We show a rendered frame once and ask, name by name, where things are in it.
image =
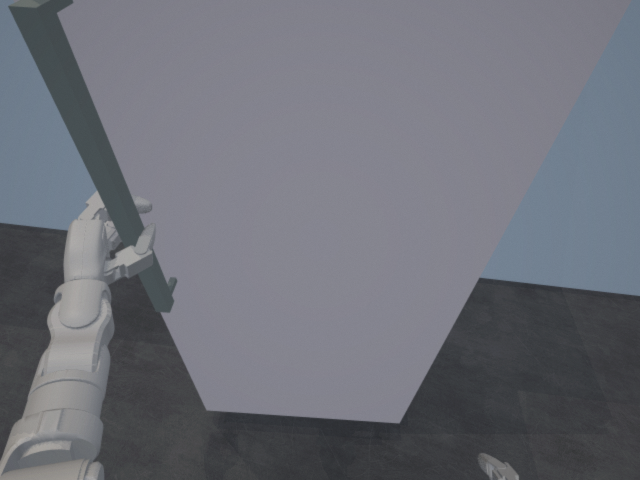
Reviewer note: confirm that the robot left upper arm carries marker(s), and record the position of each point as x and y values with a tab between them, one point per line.
80	469

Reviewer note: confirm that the handle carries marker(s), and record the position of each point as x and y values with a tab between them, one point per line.
43	33

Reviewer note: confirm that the robot left hand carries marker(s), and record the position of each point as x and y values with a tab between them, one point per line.
93	235

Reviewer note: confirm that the robot right hand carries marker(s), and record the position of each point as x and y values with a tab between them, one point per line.
495	469

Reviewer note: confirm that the fridge door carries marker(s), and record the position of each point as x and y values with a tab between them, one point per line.
329	178

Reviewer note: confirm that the left robot forearm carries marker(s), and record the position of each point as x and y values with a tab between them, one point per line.
61	421

